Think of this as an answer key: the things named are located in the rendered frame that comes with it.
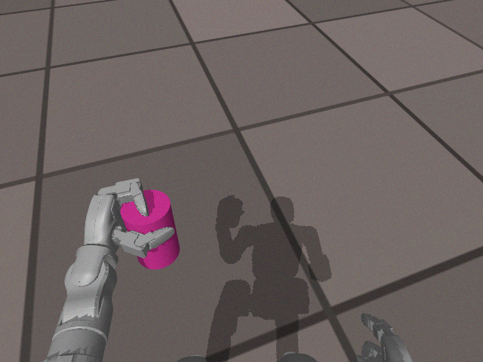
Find left robot hand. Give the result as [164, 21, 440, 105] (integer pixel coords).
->
[84, 178, 175, 258]

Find can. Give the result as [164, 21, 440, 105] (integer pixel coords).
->
[120, 190, 180, 269]

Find left robot arm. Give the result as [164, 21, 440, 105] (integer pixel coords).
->
[42, 244, 118, 362]

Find right robot hand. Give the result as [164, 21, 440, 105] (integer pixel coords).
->
[357, 313, 414, 362]

